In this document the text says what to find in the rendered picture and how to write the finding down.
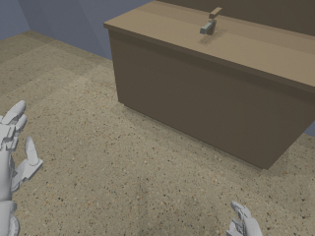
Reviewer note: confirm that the robot left forearm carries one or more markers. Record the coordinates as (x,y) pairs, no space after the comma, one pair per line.
(9,224)

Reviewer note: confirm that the tap lever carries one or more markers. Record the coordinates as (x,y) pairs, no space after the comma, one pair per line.
(204,29)

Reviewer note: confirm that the right robot hand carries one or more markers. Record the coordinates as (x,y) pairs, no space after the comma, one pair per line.
(249,225)

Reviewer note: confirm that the left robot hand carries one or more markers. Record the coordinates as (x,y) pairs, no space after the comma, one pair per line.
(10,127)

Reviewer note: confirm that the counter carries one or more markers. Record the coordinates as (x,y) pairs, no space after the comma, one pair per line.
(246,86)

